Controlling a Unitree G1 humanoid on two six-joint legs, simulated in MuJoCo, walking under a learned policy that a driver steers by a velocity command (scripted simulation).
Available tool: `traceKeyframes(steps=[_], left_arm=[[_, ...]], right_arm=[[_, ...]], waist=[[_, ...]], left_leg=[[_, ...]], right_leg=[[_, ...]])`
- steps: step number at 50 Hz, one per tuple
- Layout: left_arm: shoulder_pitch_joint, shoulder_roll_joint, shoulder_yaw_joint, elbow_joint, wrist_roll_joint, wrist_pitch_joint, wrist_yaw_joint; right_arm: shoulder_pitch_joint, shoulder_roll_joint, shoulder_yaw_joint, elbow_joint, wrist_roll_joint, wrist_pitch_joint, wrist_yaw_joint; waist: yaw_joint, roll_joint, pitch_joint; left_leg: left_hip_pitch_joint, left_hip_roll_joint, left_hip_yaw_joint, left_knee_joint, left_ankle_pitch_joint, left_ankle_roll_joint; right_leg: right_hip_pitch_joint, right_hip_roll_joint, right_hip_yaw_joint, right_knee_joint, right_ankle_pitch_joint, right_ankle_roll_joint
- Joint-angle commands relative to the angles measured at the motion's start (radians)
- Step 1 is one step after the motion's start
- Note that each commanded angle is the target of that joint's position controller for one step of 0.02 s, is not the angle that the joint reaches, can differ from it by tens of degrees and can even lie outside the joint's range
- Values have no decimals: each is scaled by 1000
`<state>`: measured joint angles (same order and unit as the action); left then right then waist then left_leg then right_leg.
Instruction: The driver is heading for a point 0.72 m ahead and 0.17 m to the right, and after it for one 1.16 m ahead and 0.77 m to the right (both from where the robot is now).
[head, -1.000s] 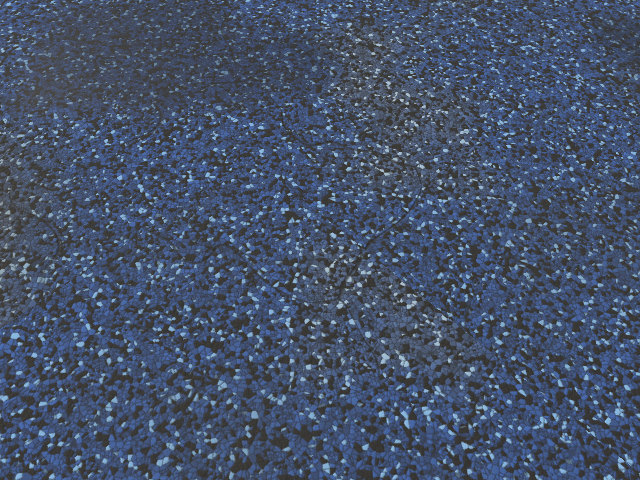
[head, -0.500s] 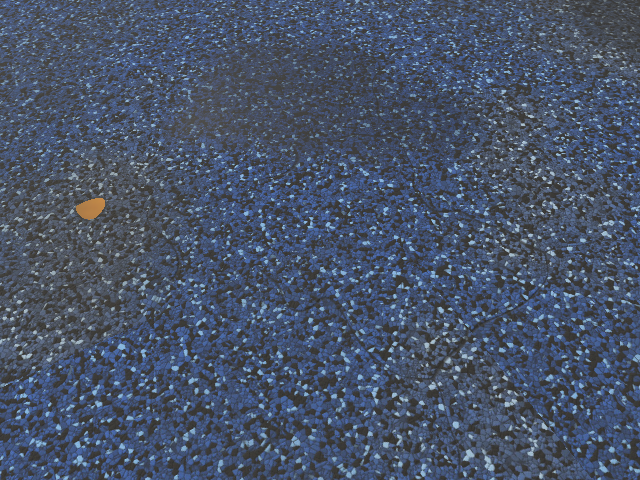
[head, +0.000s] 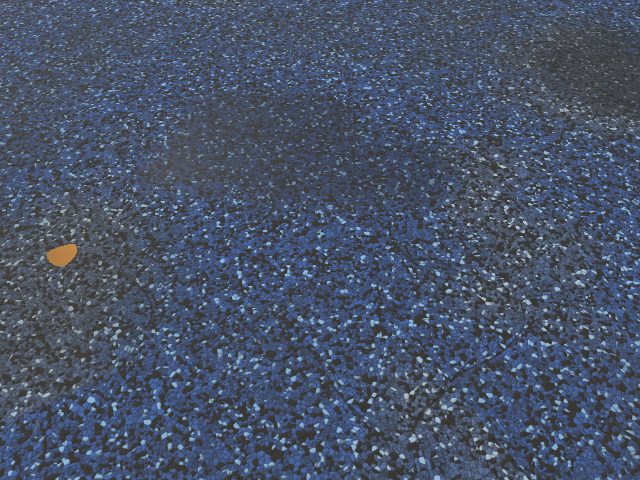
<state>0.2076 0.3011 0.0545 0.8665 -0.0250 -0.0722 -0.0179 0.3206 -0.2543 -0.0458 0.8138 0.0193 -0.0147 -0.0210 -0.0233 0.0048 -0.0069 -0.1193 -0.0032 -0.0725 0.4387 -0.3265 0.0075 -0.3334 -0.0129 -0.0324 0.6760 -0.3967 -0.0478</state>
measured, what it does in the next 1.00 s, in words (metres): walks ahead: right foot, then left foot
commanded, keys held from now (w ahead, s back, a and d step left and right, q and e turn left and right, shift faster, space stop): w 0.48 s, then w+e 0.52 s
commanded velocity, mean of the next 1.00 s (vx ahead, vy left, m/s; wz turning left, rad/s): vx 0.46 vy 0.00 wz -0.18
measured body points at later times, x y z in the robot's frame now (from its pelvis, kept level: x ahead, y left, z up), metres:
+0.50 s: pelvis +0.21 -0.01 -0.01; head +0.25 -0.01 +0.44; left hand +0.15 +0.26 -0.14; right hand +0.47 -0.22 -0.08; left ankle +0.39 +0.11 -0.72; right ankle +0.03 -0.12 -0.74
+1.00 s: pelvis +0.49 -0.01 -0.01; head +0.52 -0.02 +0.44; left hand +0.73 +0.19 -0.10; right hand +0.46 -0.29 -0.14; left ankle +0.39 +0.11 -0.74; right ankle +0.64 -0.18 -0.70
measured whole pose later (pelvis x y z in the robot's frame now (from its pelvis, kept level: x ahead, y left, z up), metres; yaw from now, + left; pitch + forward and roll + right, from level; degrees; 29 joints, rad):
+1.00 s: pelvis +0.49 -0.01 -0.01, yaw -14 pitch +1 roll +3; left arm 0.12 0.26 0.05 0.75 -0.02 -0.03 -0.04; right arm 0.29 -0.27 -0.07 0.89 0.00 -0.08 0.00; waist -0.07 -0.03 0.04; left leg 0.10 -0.04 0.25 0.21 -0.31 0.01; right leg -0.65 -0.11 0.00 0.67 0.01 -0.03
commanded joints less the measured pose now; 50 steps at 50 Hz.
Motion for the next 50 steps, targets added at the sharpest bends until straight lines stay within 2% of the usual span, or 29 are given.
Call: traceKeyframes(steps=[1, 2, 3, 4, 5, 6, 7, 8, 10, 13, 17, 20, 23, 25, 26, 27, 28, 29, 30, 31, 32, 33, 34, 36, 38, 41, 44, 47, 50], left_arm=[[48, 62, 20, -11, 6, -30, -15], [128, 78, 29, 19, 5, -23, -12], [226, 126, 41, 33, 6, -23, -2], [299, 263, 69, 32, 12, -24, -4], [262, 206, 50, 23, 21, -32, -8], [192, 155, 34, 2, 19, -38, -5], [149, 130, 25, -13, 24, -40, -5], [125, 120, 19, -20, 26, -39, -6], [127, 98, 8, -21, 30, -34, -4], [166, 113, 8, -6, 23, -27, 5], [193, 130, 9, 7, 20, -15, 21], [240, 132, 11, 28, 12, -9, 25], [245, 140, 19, 40, 5, 1, 27], [236, 161, 28, 38, 7, 9, 30], [222, 166, 29, 35, 10, 17, 31], [207, 152, 22, 23, 18, 21, 33], [242, 78, 0, -11, 37, 17, 33], [367, -23, -28, -1, 13, -2, 26], [261, 112, 7, -8, -18, -14, 21], [169, 141, 19, -39, -33, -20, 21], [132, 121, 18, -45, -23, -21, 28], [132, 106, 24, -41, -11, -13, 31], [168, 84, 24, -30, -11, 2, 31], [183, 45, 22, -31, -12, 28, 31], [136, 42, 25, -58, -5, 45, 35], [61, 42, 25, -92, 0, 37, 26], [-44, 23, 12, -128, 4, 24, 2], [-151, 8, 1, -183, 4, 21, -19], [-196, 21, 3, -235, 2, 22, -40]], right_arm=[[-107, -175, -45, -74, 7, -13, 4], [-103, -144, -36, -74, 0, -15, 6], [-120, -81, -17, -86, -10, -21, 10], [-110, -44, -7, -138, -7, -42, 4], [-109, -118, -27, -138, 16, -58, 0], [-114, -149, -36, -132, 30, -69, 6], [-114, -145, -36, -117, 24, -74, 10], [-125, -138, -38, -112, 10, -78, 13], [-132, -119, -39, -107, -2, -75, 26], [-187, -86, -31, -127, -10, -66, 34], [-322, -49, -10, -172, -2, -73, 46], [-402, -53, -5, -199, 4, -79, 61], [-427, -79, -10, -217, 6, -87, 74], [-362, -119, -27, -204, 1, -88, 72], [-245, -153, -46, -176, 0, -87, 64], [-65, -196, -67, -128, -1, -84, 50], [99, -273, -85, -96, -24, -78, 35], [103, -274, -77, -84, -28, -79, 47], [56, -175, -53, -89, -17, -80, 44], [-17, -145, -43, -88, -11, -82, 40], [-79, -130, -38, -84, -16, -86, 41], [-117, -103, -33, -80, -25, -94, 45], [-141, -89, -31, -72, -34, -102, 46], [-157, -82, -34, -51, -30, -117, 48], [-159, -104, -42, -31, -32, -124, 44], [-134, -129, -47, -8, -37, -120, 29], [-110, -157, -51, 3, -31, -108, 18], [-41, -183, -58, 28, -20, -87, 13], [-13, -203, -66, 40, -6, -56, 10]], waist=[[76, 110, 31], [109, 85, 6], [148, -45, -15], [149, -324, -53], [131, -240, -17], [104, -174, 67], [88, -134, 89], [78, -106, 101], [67, -109, 83], [73, -80, 73], [105, -81, 101], [122, -75, 134], [94, -82, 133], [41, -107, 64], [-30, -115, -16], [-116, -108, -133], [-137, 53, -302], [-62, 285, -438], [-94, 172, -294], [-75, 127, -134], [-39, 54, -67], [-7, 58, -27], [25, 82, -22], [47, 78, 4], [52, 64, 47], [34, 42, 71], [-6, 18, 89], [-53, 1, 116], [-50, 18, 114]], left_leg=[[-168, 168, -173, -160, -31, 158], [-235, 137, -135, -86, -17, 132], [-337, 57, -40, 157, 0, 73], [-549, -58, 60, 479, -181, 8], [-648, -21, -31, 659, -260, 12], [-715, 37, -49, 713, -164, 37], [-716, 72, -28, 709, -70, 51], [-713, 95, -18, 676, 3, 55], [-643, 116, 6, 607, 101, 45], [-643, 106, 51, 488, 192, 2], [-549, 76, 91, 229, 363, -22], [-511, 55, 96, 130, 417, -11], [-507, 46, 81, 74, 361, 32], [-377, 3, 102, 70, 288, 65], [-215, -25, 122, 57, 277, 92], [61, 9, 91, 71, 298, 125], [419, 245, -196, 96, 217, 197], [589, 430, -646, -66, -21, 312], [467, 387, -596, -137, -132, 256], [306, 356, -423, -167, -85, 213], [167, 319, -319, -200, 22, 193], [71, 283, -224, -232, 114, 180], [8, 261, -154, -264, 154, 173], [-60, 251, -65, -312, 210, 187], [-85, 250, 8, -342, 252, 191], [-43, 234, 102, -352, 319, 185], [-5, 220, 192, -352, 372, 166], [112, 256, 227, -322, 418, 162], [233, 290, 255, -238, 577, 143]], right_leg=[[196, 36, -48, -175, 229, 7], [317, 37, -32, -182, 221, 11], [427, -94, 158, -275, 127, -30], [532, -334, 607, -441, -44, -181], [488, -392, 761, -503, -214, -247], [446, -367, 670, -502, -244, -222], [417, -316, 563, -505, -176, -187], [396, -285, 484, -511, -59, -165], [358, -225, 342, -527, 157, -134], [356, -199, 228, -539, 407, -145], [285, -165, 127, -569, 444, -131], [300, -194, 118, -577, 429, -138], [402, -239, 115, -521, 546, -122], [445, -244, 113, -404, 845, -102], [430, -221, 100, -262, 1005, -87], [304, -176, 82, -52, 962, -56], [13, -76, 46, 294, 560, -21], [-252, 70, 138, 558, -184, 10], [-342, 10, 200, 639, -156, 4], [-373, -36, 163, 621, -57, -2], [-335, -79, 147, 580, 28, 2], [-290, -107, 151, 538, 82, 6], [-230, -129, 159, 522, 118, 10], [-213, -143, 150, 500, 134, 22], [-274, -149, 158, 454, 195, 34], [-343, -141, 162, 304, 356, 48], [-323, -125, 86, 120, 476, 43], [-369, -113, 40, 14, 466, 26], [-388, -84, -5, -39, 356, -8]])
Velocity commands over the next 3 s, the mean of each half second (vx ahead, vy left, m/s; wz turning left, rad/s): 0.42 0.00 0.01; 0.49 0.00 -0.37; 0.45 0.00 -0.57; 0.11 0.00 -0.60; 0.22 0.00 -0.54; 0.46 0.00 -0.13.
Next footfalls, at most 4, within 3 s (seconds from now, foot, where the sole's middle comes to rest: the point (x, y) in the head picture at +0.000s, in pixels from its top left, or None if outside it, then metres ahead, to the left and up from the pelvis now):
0.06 right None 0.07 -0.12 -0.78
0.54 left None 0.43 0.11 -0.78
1.10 right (408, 407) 0.69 -0.17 -0.78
1.56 left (374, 290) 1.02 -0.13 -0.78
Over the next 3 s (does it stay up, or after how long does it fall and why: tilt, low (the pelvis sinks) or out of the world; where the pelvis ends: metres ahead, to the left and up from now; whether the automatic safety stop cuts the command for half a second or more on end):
stays up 0.96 -0.48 -0.01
